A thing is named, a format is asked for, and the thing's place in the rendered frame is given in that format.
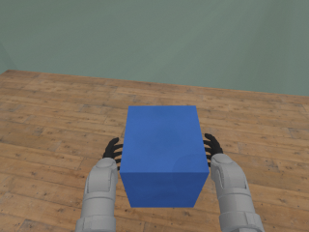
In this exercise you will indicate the robot right hand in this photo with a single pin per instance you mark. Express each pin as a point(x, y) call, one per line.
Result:
point(214, 147)

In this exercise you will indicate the robot left hand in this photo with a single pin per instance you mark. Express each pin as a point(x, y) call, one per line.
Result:
point(109, 151)

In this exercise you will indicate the carton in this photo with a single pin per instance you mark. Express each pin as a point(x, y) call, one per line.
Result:
point(164, 162)

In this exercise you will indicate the robot right forearm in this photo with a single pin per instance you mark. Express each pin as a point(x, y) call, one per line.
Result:
point(237, 212)

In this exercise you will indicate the robot left forearm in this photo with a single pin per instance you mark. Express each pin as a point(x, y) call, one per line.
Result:
point(99, 197)

